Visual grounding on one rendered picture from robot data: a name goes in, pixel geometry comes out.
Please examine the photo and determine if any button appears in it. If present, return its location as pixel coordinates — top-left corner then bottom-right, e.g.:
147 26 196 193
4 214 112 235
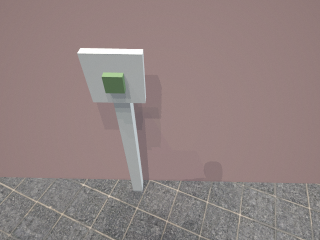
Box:
101 72 126 94

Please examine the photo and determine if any panel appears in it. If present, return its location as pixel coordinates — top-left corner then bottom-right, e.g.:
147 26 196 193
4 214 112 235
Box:
77 48 146 192

